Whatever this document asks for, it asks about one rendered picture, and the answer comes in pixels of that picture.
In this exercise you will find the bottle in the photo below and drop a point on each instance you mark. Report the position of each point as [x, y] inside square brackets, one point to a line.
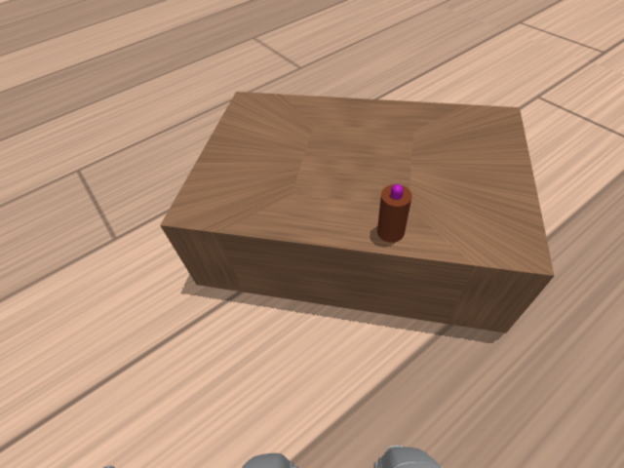
[393, 213]

